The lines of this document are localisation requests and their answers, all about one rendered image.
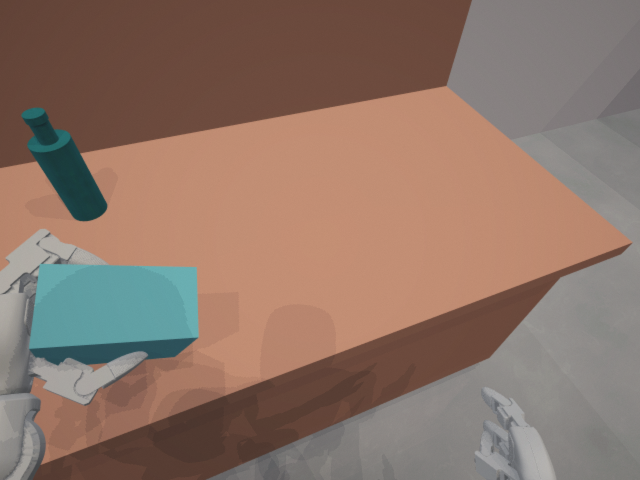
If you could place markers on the table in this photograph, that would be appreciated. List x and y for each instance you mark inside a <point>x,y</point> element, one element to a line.
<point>359,230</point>

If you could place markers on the sponge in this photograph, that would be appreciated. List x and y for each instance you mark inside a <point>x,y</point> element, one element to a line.
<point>95,314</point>

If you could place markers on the robot right hand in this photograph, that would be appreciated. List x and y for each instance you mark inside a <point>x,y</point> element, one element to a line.
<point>522,453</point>

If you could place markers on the robot left hand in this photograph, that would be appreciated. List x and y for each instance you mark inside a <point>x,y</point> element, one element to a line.
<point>18,366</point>

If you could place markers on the robot left forearm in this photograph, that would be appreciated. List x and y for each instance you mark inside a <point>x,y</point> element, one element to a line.
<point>22,441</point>

